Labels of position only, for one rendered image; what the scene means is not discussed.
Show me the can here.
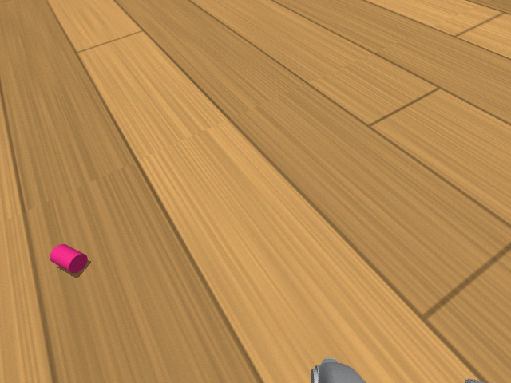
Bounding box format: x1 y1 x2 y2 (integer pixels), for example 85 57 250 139
50 244 88 273

